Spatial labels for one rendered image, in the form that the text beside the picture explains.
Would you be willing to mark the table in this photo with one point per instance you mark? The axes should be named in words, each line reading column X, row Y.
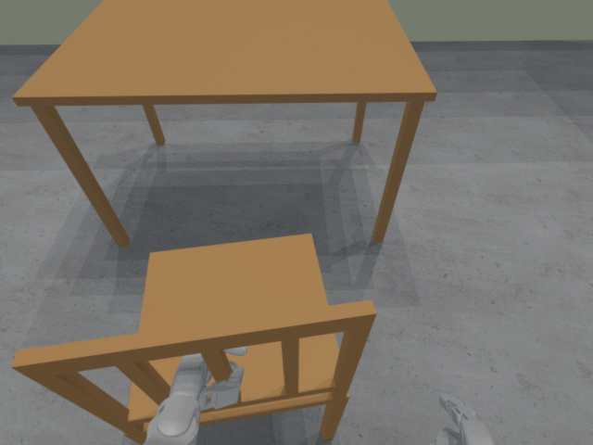
column 183, row 52

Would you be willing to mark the robot left hand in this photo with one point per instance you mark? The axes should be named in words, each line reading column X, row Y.
column 193, row 374

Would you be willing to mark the chair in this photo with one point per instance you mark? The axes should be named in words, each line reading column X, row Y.
column 266, row 295

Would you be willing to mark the robot left forearm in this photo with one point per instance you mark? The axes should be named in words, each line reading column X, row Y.
column 176, row 422

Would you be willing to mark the robot right hand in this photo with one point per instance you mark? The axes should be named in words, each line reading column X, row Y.
column 472, row 431

